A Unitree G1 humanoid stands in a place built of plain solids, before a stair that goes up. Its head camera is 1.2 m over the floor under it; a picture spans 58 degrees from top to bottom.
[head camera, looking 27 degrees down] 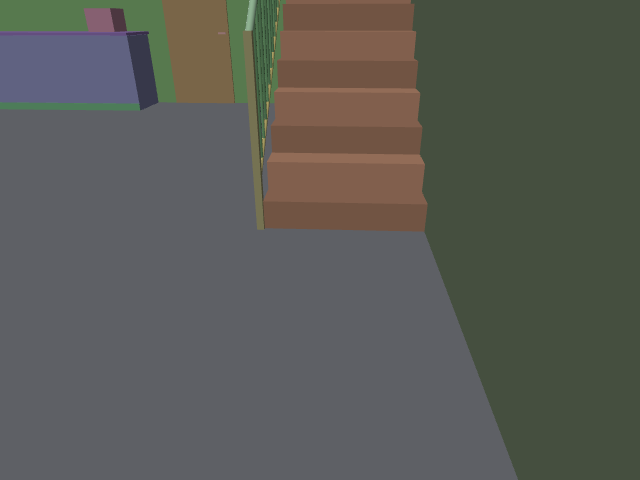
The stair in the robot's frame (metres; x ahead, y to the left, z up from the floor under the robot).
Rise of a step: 0.19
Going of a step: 0.22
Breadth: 1.02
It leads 3 degrees to the right of straight ahead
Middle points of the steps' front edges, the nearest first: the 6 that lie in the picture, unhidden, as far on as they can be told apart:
2.50 -0.15 0.19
2.72 -0.16 0.37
2.94 -0.17 0.56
3.16 -0.18 0.75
3.38 -0.19 0.93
3.60 -0.21 1.12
